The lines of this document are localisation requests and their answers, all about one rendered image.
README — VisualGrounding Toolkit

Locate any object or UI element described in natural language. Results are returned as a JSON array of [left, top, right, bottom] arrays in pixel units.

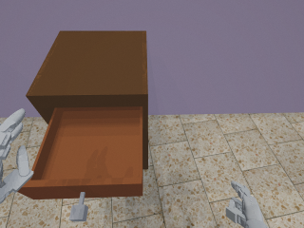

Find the drawer
[[17, 106, 143, 200]]

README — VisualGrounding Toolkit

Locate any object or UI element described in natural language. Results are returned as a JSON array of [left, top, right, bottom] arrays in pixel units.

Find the right robot hand
[[225, 180, 264, 227]]

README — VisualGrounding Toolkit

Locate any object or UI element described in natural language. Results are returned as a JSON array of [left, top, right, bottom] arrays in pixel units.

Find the handle
[[69, 192, 88, 222]]

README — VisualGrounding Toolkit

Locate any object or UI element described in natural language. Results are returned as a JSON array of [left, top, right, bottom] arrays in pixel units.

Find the left robot hand
[[0, 108, 34, 204]]

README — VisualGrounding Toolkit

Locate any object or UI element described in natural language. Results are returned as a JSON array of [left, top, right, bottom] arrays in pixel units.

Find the cabinet
[[26, 30, 148, 170]]

